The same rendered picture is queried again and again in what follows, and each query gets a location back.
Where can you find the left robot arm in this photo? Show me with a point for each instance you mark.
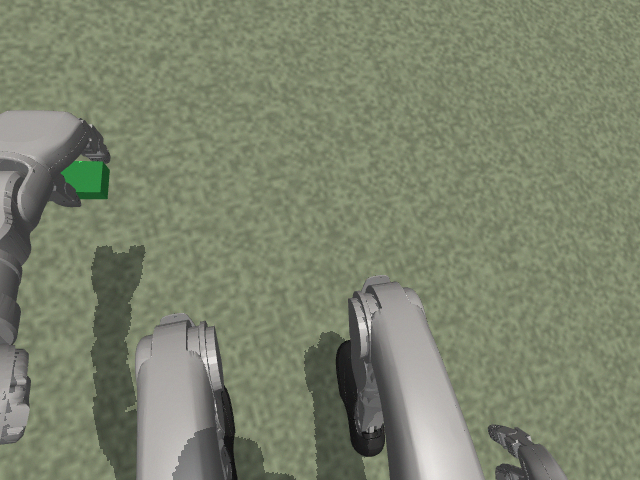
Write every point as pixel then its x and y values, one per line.
pixel 25 188

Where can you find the left robot hand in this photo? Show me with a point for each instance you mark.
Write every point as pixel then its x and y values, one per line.
pixel 54 139

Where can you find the right robot hand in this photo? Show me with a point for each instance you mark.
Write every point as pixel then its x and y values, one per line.
pixel 536 461

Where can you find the left robot foot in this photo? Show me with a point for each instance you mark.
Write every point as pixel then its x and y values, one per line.
pixel 229 434

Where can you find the right robot foot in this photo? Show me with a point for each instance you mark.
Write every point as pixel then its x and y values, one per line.
pixel 366 444

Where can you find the small box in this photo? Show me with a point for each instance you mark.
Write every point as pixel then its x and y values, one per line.
pixel 89 178

